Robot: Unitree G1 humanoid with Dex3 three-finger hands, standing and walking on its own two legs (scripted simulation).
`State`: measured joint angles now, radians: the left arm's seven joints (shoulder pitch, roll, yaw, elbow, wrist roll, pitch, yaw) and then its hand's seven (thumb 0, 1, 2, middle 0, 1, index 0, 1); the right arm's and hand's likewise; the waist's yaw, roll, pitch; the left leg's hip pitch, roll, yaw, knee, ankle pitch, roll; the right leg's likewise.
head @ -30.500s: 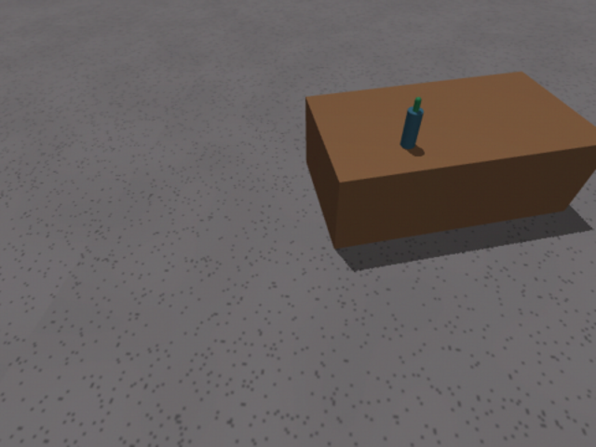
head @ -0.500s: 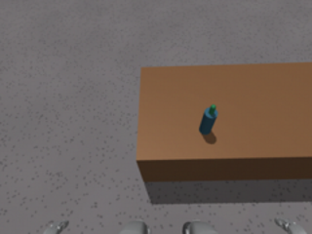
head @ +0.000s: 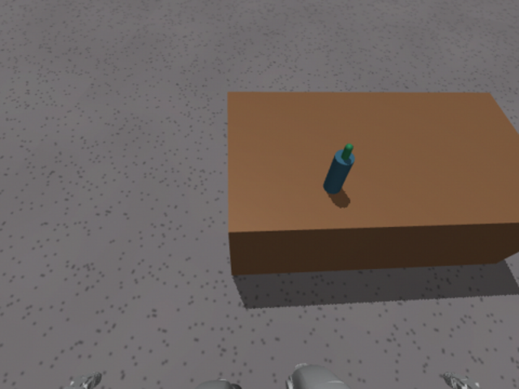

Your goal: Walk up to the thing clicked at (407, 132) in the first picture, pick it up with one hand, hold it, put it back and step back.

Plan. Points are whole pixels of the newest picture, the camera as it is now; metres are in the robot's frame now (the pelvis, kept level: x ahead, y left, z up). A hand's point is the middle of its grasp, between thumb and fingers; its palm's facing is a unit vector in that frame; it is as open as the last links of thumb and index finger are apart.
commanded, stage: step back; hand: right
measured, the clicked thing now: (340, 167) +0.70 -0.24 -0.28
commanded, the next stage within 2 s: none
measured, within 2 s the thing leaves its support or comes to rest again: neither
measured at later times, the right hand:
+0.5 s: hand out of the picture -0.04 -0.29 -0.15, palm faces -0.09 +0.89 -0.46, open 7.3 cm
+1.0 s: hand out of the picture -0.16 -0.34 -0.15, palm faces +0.00 +0.90 -0.44, open 7.3 cm
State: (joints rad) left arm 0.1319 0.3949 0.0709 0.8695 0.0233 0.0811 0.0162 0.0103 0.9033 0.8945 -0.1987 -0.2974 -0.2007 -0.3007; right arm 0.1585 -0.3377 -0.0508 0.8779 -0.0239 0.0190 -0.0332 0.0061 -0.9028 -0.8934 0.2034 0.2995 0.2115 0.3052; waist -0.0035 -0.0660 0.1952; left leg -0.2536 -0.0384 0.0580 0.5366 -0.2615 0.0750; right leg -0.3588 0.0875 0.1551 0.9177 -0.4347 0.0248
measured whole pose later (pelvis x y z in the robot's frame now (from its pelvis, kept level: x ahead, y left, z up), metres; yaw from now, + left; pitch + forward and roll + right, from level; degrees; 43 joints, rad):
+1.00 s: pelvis -0.30 -0.06 -0.02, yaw -2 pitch -3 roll -2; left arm 0.19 0.37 0.08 0.84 0.05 0.08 -0.03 0.01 0.91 0.89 -0.20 -0.30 -0.20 -0.30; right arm 0.11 -0.42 -0.05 0.79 -0.03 0.04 -0.03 0.00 -0.90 -0.89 0.20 0.30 0.21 0.31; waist 0.02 0.04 0.17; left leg -0.49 0.07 -0.07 0.76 -0.34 -0.01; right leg -0.26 0.05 0.02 0.70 -0.39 -0.01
